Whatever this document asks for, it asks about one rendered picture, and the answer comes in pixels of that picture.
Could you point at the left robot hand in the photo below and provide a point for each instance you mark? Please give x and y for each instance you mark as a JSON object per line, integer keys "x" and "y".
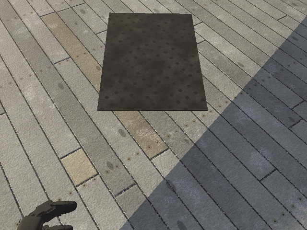
{"x": 45, "y": 212}

